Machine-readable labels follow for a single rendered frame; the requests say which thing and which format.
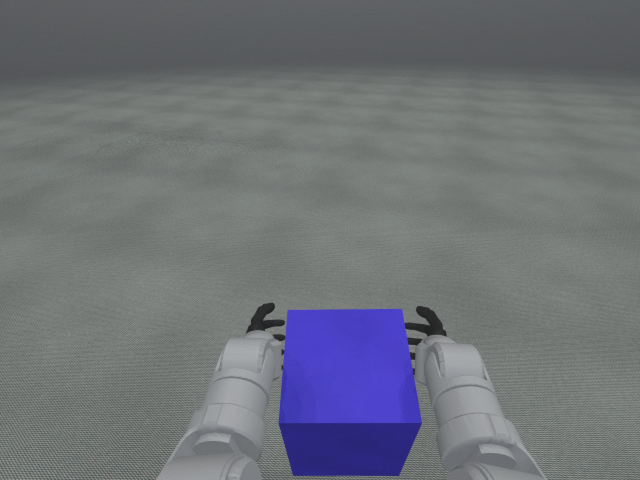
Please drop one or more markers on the left robot hand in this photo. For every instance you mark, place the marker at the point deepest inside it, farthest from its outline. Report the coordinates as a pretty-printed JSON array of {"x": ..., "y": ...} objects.
[{"x": 257, "y": 322}]

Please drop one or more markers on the right robot hand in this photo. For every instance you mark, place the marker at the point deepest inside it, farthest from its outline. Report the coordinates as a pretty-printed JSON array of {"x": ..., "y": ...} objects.
[{"x": 436, "y": 327}]

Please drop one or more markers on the carton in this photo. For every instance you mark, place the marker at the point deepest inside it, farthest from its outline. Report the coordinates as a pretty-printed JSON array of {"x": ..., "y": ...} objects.
[{"x": 349, "y": 404}]

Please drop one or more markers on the robot left upper arm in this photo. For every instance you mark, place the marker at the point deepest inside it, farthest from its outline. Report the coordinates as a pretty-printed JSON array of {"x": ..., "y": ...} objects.
[{"x": 223, "y": 466}]

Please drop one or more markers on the left robot forearm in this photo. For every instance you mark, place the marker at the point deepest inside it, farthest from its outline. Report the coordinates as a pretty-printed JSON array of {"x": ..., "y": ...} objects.
[{"x": 231, "y": 417}]

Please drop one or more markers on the right robot forearm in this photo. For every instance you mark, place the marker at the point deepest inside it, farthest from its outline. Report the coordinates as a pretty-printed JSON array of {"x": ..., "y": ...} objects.
[{"x": 472, "y": 427}]

